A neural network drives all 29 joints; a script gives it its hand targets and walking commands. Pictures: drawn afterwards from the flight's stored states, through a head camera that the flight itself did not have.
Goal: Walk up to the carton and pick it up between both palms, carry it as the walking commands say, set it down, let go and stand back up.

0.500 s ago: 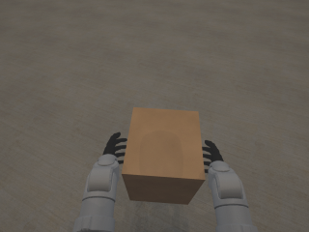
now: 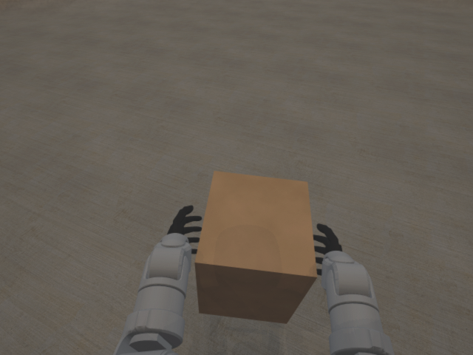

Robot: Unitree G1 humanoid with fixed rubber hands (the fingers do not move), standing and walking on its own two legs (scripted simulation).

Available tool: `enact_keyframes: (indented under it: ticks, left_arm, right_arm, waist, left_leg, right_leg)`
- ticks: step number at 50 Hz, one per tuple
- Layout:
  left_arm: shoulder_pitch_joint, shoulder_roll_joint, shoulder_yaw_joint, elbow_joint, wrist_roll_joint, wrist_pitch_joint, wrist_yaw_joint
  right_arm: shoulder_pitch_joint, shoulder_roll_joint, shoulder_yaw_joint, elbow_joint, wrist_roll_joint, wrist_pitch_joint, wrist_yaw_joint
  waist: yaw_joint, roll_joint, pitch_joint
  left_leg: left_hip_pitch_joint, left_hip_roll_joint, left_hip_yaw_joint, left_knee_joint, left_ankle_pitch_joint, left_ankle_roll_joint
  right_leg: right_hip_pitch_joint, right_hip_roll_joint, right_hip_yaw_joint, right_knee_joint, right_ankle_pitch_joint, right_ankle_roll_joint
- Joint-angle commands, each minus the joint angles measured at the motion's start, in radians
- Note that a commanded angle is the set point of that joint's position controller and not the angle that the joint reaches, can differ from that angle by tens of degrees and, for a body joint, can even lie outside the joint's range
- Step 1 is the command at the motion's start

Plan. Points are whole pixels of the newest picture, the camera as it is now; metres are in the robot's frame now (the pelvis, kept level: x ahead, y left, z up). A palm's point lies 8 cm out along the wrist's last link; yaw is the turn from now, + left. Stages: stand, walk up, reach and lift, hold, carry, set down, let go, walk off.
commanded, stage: hold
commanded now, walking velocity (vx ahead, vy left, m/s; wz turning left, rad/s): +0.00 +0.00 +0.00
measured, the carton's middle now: (251, 249) +0.35 -0.06 -0.05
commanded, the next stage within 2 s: set down in 0.30 s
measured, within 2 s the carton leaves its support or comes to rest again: neither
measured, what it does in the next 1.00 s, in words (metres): stands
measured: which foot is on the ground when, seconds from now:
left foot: down 0.00-1.00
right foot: down 0.00-1.00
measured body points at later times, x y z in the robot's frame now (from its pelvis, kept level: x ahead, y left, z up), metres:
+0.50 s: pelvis +0.02 +0.04 +0.00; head -0.04 +0.03 +0.44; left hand +0.37 +0.07 +0.06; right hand +0.29 -0.20 +0.02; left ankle +0.09 +0.09 -0.74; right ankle +0.05 -0.13 -0.73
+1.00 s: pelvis +0.03 -0.02 -0.01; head +0.09 -0.03 +0.43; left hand +0.39 +0.06 -0.03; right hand +0.32 -0.22 -0.06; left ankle +0.09 +0.09 -0.74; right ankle +0.05 -0.13 -0.74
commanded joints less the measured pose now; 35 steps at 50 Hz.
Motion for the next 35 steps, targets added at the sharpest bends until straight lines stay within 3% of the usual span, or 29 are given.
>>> enact_keyframes:
  ticks: [1,4,7,10,12,15,16,17,20,21,22,24,26,27,30,35]
  left_arm:
    - [-0.584,-0.974,-0.366,0.115,-0.258,-0.113,-0.308]
    - [-0.516,-1.054,-0.427,0.182,-0.276,-0.102,-0.303]
    - [-0.566,-1.108,-0.491,0.233,-0.298,-0.084,-0.302]
    - [-0.648,-1.097,-0.513,0.210,-0.309,-0.084,-0.305]
    - [-0.664,-1.104,-0.498,0.181,-0.311,-0.086,-0.301]
    - [-0.596,-1.122,-0.437,0.169,-0.292,-0.087,-0.293]
    - [-0.606,-1.170,-0.314,0.190,-0.207,-0.064,-0.247]
    - [-0.592,-1.184,-0.302,0.211,-0.203,-0.062,-0.234]
    - [-0.666,-1.143,-0.237,0.331,-0.176,-0.086,-0.237]
    - [-0.648,-1.123,-0.230,0.358,-0.175,-0.099,-0.241]
    - [-0.600,-1.106,-0.231,0.355,-0.180,-0.111,-0.247]
    - [-0.527,-1.027,-0.224,0.334,-0.189,-0.143,-0.246]
    - [-0.487,-0.968,-0.207,0.331,-0.198,-0.170,-0.233]
    - [-0.504,-0.955,-0.179,0.353,-0.185,-0.182,-0.233]
    - [-0.526,-0.995,-0.191,0.344,-0.149,-0.205,-0.242]
    - [-0.508,-1.024,-0.305,0.256,-0.151,-0.281,-0.249]
  right_arm:
    - [-1.011,1.019,0.614,-0.084,0.365,-0.175,0.233]
    - [-0.911,1.001,0.596,-0.032,0.323,-0.184,0.221]
    - [-0.826,0.961,0.468,0.079,0.248,-0.174,0.226]
    - [-0.780,0.969,0.368,0.170,0.228,-0.162,0.245]
    - [-0.753,0.974,0.330,0.187,0.233,-0.155,0.269]
    - [-0.732,0.996,0.346,0.165,0.264,-0.144,0.295]
    - [-0.867,0.845,0.270,0.142,0.268,-0.165,0.313]
    - [-0.902,0.826,0.270,0.126,0.266,-0.165,0.324]
    - [-0.999,0.783,0.241,0.122,0.214,-0.167,0.315]
    - [-1.000,0.788,0.250,0.126,0.202,-0.177,0.307]
    - [-0.971,0.820,0.270,0.112,0.203,-0.184,0.297]
    - [-0.920,0.896,0.339,0.090,0.227,-0.179,0.279]
    - [-0.881,0.933,0.379,0.074,0.232,-0.182,0.264]
    - [-0.881,0.929,0.362,0.085,0.206,-0.191,0.262]
    - [-0.789,0.905,0.310,0.122,0.137,-0.215,0.270]
    - [-0.681,0.885,0.325,0.121,0.141,-0.334,0.269]
  waist:
    - [0.112,-0.261,-0.397]
    - [0.081,-0.178,-0.436]
    - [-0.016,-0.065,-0.392]
    - [-0.062,0.026,-0.303]
    - [-0.054,0.079,-0.249]
    - [0.009,0.096,-0.216]
    - [0.024,0.301,-0.201]
    - [0.012,0.276,-0.204]
    - [-0.042,0.122,-0.176]
    - [-0.047,0.045,-0.190]
    - [-0.041,-0.055,-0.220]
    - [0.029,-0.202,-0.272]
    - [0.071,-0.292,-0.341]
    - [0.079,-0.311,-0.356]
    - [0.048,-0.259,-0.334]
    - [-0.012,-0.014,-0.435]
  left_leg:
    - [0.066,-0.060,-0.013,0.027,-0.225,-0.003]
    - [0.053,-0.031,-0.066,-0.049,-0.258,-0.004]
    - [0.022,0.010,-0.143,-0.151,-0.409,-0.013]
    - [0.012,0.018,-0.139,-0.176,-0.463,-0.029]
    - [-0.035,0.020,-0.127,-0.193,-0.444,-0.036]
    - [-0.101,0.013,-0.111,-0.193,-0.327,-0.032]
    - [0.072,0.103,-0.245,-0.233,-0.303,-0.057]
    - [0.075,0.118,-0.284,-0.261,-0.372,-0.058]
    - [-0.002,0.104,-0.301,-0.261,-0.578,-0.027]
    - [0.016,0.084,-0.276,-0.230,-0.518,-0.021]
    - [0.080,0.056,-0.232,-0.181,-0.379,-0.016]
    - [0.187,0.022,-0.145,-0.097,-0.083,0.004]
    - [0.226,0.003,-0.123,-0.067,0.058,0.022]
    - [0.221,-0.006,-0.115,-0.070,0.021,0.027]
    - [0.182,-0.001,-0.113,-0.095,0.023,0.008]
    - [0.221,-0.009,-0.116,-0.023,0.238,-0.031]
  right_leg:
    - [-0.150,-0.036,0.186,-0.116,-0.437,-0.027]
    - [-0.099,-0.009,0.142,-0.070,-0.296,-0.035]
    - [-0.081,0.016,0.111,-0.024,-0.237,-0.032]
    - [-0.163,0.022,0.104,-0.009,-0.216,-0.028]
    - [-0.161,0.043,0.096,0.019,-0.140,-0.029]
    - [-0.089,0.053,0.111,0.030,-0.051,-0.031]
    - [-0.134,0.055,0.122,0.083,-0.086,-0.057]
    - [-0.094,0.050,0.125,0.087,-0.103,-0.056]
    - [-0.097,0.032,0.095,0.099,-0.214,-0.049]
    - [-0.122,0.028,0.092,0.088,-0.197,-0.049]
    - [-0.158,0.022,0.099,0.055,-0.159,-0.045]
    - [-0.211,0.014,0.118,0.010,-0.076,-0.035]
    - [-0.176,0.004,0.133,0.017,0.047,-0.010]
    - [-0.164,0.002,0.132,0.012,0.004,-0.005]
    - [-0.188,0.020,0.109,0.023,-0.020,-0.017]
    - [-0.262,0.040,0.149,0.048,0.093,-0.040]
